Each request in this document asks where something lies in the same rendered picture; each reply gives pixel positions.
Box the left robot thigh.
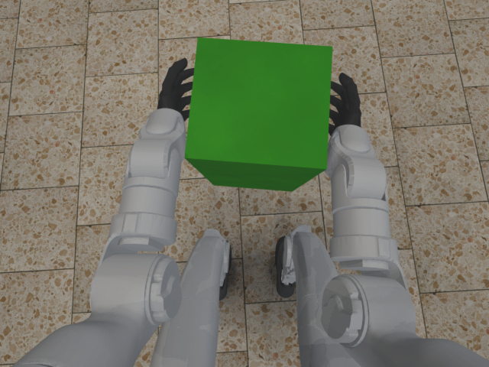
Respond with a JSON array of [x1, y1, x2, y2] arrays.
[[150, 236, 230, 367]]

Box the carton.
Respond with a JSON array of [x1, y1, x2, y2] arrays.
[[185, 37, 332, 192]]

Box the left robot foot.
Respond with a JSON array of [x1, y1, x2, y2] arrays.
[[219, 240, 232, 300]]

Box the robot right upper arm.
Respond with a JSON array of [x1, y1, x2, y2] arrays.
[[321, 274, 489, 367]]

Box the robot left upper arm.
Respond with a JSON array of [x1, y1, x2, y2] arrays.
[[12, 253, 182, 367]]

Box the robot left forearm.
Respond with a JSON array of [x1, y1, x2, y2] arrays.
[[89, 108, 186, 310]]

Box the left robot hand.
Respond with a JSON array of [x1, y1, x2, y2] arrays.
[[157, 58, 194, 121]]

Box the right robot hand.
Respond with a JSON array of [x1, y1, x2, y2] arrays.
[[329, 73, 361, 136]]

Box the robot right forearm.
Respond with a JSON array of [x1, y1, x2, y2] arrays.
[[325, 125, 416, 314]]

